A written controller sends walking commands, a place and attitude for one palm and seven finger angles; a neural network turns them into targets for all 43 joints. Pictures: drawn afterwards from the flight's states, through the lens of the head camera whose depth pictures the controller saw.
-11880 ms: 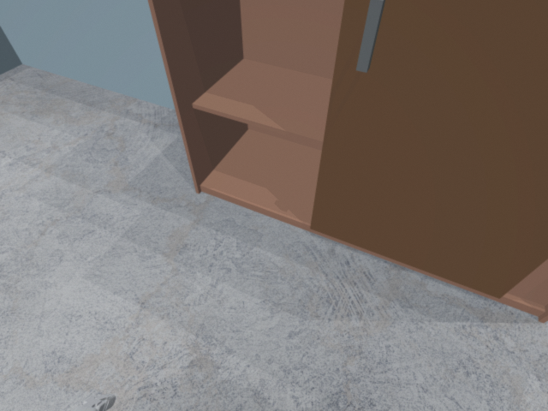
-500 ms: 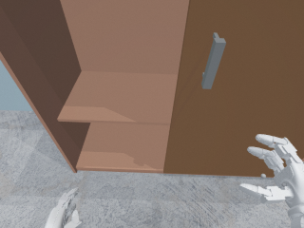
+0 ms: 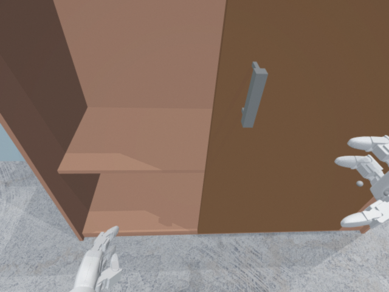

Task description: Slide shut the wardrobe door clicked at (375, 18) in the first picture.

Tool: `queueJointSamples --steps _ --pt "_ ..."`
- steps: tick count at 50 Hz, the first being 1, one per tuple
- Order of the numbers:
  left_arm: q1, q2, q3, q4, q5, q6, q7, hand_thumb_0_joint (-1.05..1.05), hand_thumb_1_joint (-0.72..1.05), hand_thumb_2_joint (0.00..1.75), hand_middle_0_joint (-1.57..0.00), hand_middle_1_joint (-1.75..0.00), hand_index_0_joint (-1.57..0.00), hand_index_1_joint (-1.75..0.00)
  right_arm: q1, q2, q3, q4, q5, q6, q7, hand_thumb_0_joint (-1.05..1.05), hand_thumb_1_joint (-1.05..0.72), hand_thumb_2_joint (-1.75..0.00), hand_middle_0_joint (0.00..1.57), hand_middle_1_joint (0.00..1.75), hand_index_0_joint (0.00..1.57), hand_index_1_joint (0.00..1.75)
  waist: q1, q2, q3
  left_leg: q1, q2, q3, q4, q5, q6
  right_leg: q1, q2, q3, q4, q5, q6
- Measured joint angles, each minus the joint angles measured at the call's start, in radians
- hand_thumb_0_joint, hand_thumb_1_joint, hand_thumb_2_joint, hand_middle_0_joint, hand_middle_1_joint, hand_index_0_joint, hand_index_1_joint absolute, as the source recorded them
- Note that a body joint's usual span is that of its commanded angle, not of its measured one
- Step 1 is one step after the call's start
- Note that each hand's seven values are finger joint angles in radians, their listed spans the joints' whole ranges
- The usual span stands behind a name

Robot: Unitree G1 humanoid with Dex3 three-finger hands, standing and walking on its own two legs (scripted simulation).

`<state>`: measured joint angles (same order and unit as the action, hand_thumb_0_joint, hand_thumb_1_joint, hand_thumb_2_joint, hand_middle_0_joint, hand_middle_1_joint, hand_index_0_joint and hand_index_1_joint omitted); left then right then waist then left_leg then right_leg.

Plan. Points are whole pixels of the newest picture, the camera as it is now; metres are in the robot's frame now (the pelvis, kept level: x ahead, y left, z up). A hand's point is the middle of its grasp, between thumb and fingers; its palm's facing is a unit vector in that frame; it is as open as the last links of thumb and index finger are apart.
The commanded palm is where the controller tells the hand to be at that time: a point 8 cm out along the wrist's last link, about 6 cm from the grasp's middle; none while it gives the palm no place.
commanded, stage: raise the hand with hooked fingers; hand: right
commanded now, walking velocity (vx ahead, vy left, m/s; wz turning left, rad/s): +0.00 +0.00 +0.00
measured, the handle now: (251, 95) +0.55 -0.14 +0.15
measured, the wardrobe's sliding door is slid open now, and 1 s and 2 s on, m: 0.60 0.60 0.60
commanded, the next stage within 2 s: move the hooked fingers beside the handle in 0.58 s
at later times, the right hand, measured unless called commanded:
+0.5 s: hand (346, 169) +0.28 -0.26 +0.18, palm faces +0.05 +1.00 -0.08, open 14.0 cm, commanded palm +0.25 -0.30 +0.18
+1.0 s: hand (329, 152) +0.32 -0.24 +0.18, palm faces +0.01 +1.00 -0.05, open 14.0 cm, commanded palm +0.30 -0.29 +0.17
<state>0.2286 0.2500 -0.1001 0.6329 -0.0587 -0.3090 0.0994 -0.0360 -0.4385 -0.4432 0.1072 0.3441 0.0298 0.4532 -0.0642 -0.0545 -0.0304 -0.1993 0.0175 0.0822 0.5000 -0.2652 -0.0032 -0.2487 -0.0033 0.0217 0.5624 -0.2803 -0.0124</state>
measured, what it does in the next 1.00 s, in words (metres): stands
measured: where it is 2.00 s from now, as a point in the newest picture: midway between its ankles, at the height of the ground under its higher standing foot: outside the picture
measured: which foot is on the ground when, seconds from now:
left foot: down 0.00-1.00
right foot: down 0.00-1.00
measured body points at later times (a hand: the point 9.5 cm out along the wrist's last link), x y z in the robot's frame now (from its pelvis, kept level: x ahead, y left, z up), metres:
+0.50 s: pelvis +0.01 +0.02 +0.00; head -0.01 +0.04 +0.45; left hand +0.19 +0.26 -0.07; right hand +0.27 -0.31 +0.18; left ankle +0.00 +0.12 -0.73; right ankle +0.01 -0.11 -0.73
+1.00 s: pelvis +0.00 +0.01 +0.00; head -0.01 +0.03 +0.45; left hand +0.18 +0.24 -0.07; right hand +0.32 -0.30 +0.18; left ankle +0.00 +0.12 -0.73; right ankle +0.01 -0.11 -0.73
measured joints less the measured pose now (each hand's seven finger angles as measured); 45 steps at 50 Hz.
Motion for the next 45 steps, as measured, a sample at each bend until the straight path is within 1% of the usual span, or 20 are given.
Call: queueJointSamples --steps 5,10,14,21,35,38,42,45 --pt "0.010 0.015 0.006 0.012 -0.006 0.010 0.005 0.02 0.90 0.90 -0.21 -0.30 -0.20 -0.30 -0.053 -0.030 -0.026 0.037 0.000 0.023 0.021 -0.01 0.50 -0.30 0.30 1.20 0.30 1.20 0.007 -0.007 0.002 0.014 -0.004 0.002 -0.018 0.006 0.005 0.016 -0.003 0.002 -0.024 0.009 0.005" --pt "0.019 0.031 0.017 0.011 -0.013 0.018 0.000 0.02 0.91 0.90 -0.21 -0.30 -0.20 -0.30 -0.079 -0.052 -0.042 0.086 0.016 0.040 0.046 -0.01 0.50 -0.30 0.30 1.20 0.30 1.20 0.019 -0.012 -0.005 0.008 -0.008 -0.001 -0.023 0.008 0.011 0.017 -0.008 -0.001 -0.039 0.015 0.011" --pt "0.021 0.041 0.030 0.004 -0.015 0.021 -0.005 0.02 0.91 0.90 -0.21 -0.30 -0.20 -0.30 -0.054 -0.039 -0.041 0.075 0.015 0.052 0.046 -0.01 0.50 -0.30 0.30 1.20 0.30 1.20 0.026 -0.013 -0.005 -0.001 -0.013 -0.006 -0.018 0.005 0.015 0.013 -0.013 -0.006 -0.040 0.014 0.015" --pt "0.021 0.039 0.041 0.007 -0.012 0.014 0.002 0.02 0.91 0.90 -0.20 -0.30 -0.20 -0.30 -0.030 -0.002 -0.047 0.041 0.009 0.026 0.023 -0.01 0.50 -0.30 0.30 1.20 0.30 1.20 0.024 -0.008 -0.002 0.005 -0.020 -0.008 -0.015 -0.002 0.021 0.023 -0.020 -0.007 -0.041 0.009 0.021" --pt "-0.005 0.025 0.031 0.004 -0.014 0.018 0.005 0.02 0.91 0.90 -0.21 -0.30 -0.20 -0.30 -0.047 -0.011 -0.045 0.067 0.012 0.034 0.033 -0.01 0.50 -0.30 0.30 1.20 0.30 1.20 0.018 -0.015 -0.011 0.007 -0.019 -0.007 -0.010 -0.005 0.021 0.026 -0.019 -0.006 -0.039 0.008 0.022" --pt "-0.005 0.024 0.029 0.007 -0.016 0.020 0.008 0.02 0.91 0.90 -0.21 -0.30 -0.20 -0.30 -0.067 -0.012 -0.041 0.091 0.010 0.033 0.031 -0.01 0.50 -0.30 0.30 1.20 0.30 1.20 0.015 -0.013 -0.010 0.006 -0.017 -0.005 -0.009 -0.004 0.019 0.023 -0.017 -0.003 -0.037 0.009 0.020" --pt "-0.003 0.026 0.027 0.014 -0.018 0.021 0.018 0.02 0.91 0.90 -0.21 -0.30 -0.20 -0.30 -0.129 -0.004 -0.008 0.141 -0.012 0.028 0.013 -0.01 0.50 -0.30 0.30 1.20 0.30 1.20 0.011 -0.011 0.001 0.006 -0.012 0.003 -0.009 -0.001 0.017 0.017 -0.012 0.004 -0.033 0.012 0.017" --pt "-0.006 0.025 0.022 0.021 -0.016 0.023 0.022 0.02 0.91 0.90 -0.21 -0.30 -0.20 -0.30 -0.176 0.000 0.015 0.178 -0.028 0.019 0.003 -0.01 0.50 -0.30 0.30 1.20 0.30 1.20 0.016 -0.007 0.008 0.001 -0.010 0.003 -0.011 0.003 0.015 0.012 -0.009 0.004 -0.033 0.016 0.015"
